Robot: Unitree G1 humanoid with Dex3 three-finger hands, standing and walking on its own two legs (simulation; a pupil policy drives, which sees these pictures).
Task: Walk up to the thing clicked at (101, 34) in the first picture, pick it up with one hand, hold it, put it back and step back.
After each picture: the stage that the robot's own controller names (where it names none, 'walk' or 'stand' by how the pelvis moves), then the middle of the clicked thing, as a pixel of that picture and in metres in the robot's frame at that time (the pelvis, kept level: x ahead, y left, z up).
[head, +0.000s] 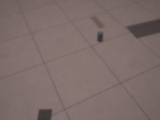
stand; (100, 36) +1.51 -0.16 -0.72
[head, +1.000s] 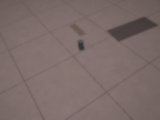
walk; (80, 45) +1.38 +0.17 -0.71
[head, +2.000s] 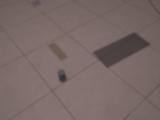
walk; (61, 76) +0.87 +0.28 -0.71
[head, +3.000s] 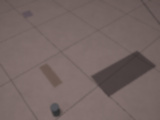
walk; (55, 110) +0.55 +0.24 -0.70
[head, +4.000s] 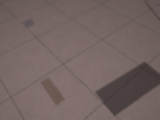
stand; out of the picture +0.39 +0.24 -0.71
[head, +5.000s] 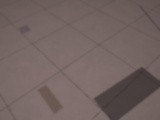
stand; out of the picture +0.34 +0.23 -0.72
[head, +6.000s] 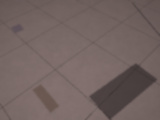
stand; out of the picture +0.34 +0.25 -0.72
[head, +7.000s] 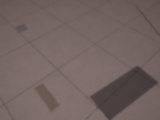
stand; out of the picture +0.36 +0.25 -0.73
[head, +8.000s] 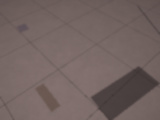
stand; out of the picture +0.35 +0.25 -0.73
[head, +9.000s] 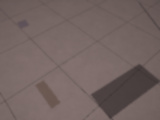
go down; out of the picture +0.36 +0.24 -0.72
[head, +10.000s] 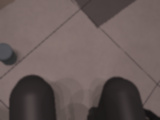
go down; (6, 55) +0.43 +0.30 -0.29
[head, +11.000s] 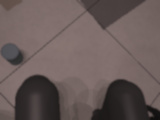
approach; (13, 55) +0.41 +0.31 -0.30
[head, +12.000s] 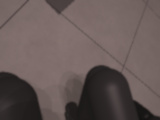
close in; out of the picture +0.39 +0.34 -0.22
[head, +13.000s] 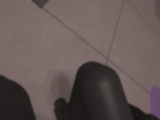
close; out of the picture +0.38 +0.35 -0.21
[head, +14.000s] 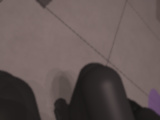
lift; out of the picture +0.36 +0.34 -0.22
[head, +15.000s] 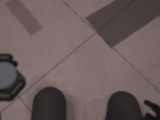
lift; (9, 79) +0.31 +0.26 -0.03
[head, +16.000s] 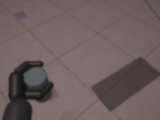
hold; (39, 85) +0.33 +0.17 +0.03
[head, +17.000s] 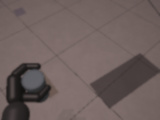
hold; (36, 87) +0.33 +0.18 +0.01
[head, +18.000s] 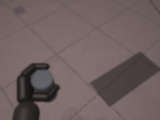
crouch; (45, 87) +0.33 +0.15 +0.01
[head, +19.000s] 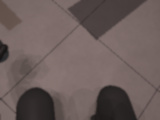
crouch; out of the picture +0.44 +0.28 -0.08
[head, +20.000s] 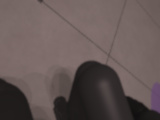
lower; out of the picture +0.38 +0.36 -0.22
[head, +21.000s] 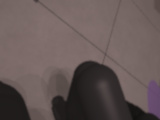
lower; out of the picture +0.39 +0.36 -0.22
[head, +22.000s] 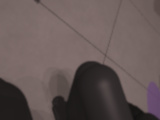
lower; out of the picture +0.39 +0.36 -0.22
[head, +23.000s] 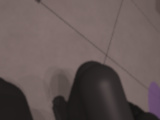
lower; out of the picture +0.38 +0.36 -0.22
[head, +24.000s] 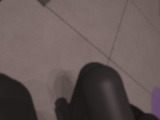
loosen; out of the picture +0.37 +0.33 -0.22
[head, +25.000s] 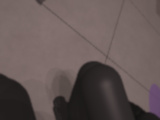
withdraw; out of the picture +0.37 +0.33 -0.22
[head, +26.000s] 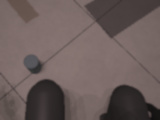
walk; (33, 64) +0.43 +0.27 -0.33
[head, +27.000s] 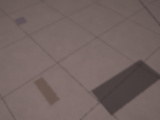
stand; out of the picture +0.35 +0.21 -0.66
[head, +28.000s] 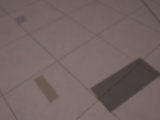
stand; out of the picture +0.37 +0.23 -0.67
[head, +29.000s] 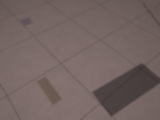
stand; out of the picture +0.37 +0.22 -0.70
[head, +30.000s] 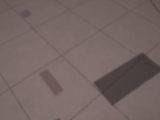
walk; out of the picture +0.39 +0.21 -0.71
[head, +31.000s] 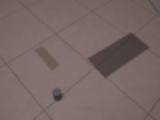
walk; (57, 94) +0.57 +0.18 -0.71
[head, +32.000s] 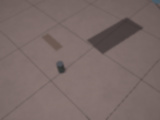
walk; (60, 67) +0.90 +0.30 -0.70
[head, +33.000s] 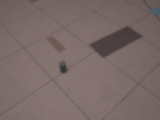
stand; (63, 67) +0.99 +0.24 -0.71
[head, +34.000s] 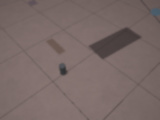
stand; (62, 69) +1.00 +0.24 -0.73
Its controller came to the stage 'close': yes
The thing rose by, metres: 0.72
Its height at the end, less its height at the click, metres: +0.00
